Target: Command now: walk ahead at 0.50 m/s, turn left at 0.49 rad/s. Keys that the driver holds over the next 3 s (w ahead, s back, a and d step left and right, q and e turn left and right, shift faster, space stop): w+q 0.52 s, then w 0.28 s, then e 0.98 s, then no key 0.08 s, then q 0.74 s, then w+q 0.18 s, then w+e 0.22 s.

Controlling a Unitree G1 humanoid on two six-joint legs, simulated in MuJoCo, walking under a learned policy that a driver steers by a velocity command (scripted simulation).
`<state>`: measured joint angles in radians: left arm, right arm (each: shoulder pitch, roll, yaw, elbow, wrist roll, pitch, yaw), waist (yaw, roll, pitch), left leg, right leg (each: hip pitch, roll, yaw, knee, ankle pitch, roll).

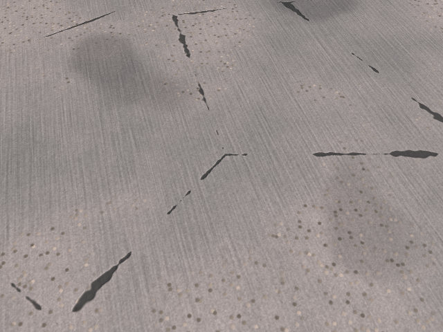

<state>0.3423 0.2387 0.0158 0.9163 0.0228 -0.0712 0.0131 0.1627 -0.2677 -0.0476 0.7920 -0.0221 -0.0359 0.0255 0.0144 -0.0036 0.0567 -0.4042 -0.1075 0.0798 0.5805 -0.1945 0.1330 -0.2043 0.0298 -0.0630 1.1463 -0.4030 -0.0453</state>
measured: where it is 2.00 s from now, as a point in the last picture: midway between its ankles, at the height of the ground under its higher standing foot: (205, 297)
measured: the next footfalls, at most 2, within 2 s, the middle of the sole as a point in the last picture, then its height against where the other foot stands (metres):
right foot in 0.42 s outside the picture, level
left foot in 0.90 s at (169, 291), level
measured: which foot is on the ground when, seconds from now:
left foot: down 0.00-0.44, up 0.46-0.88, down 0.90-1.00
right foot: up 0.00-0.40, down 0.42-0.92, up 0.94-1.00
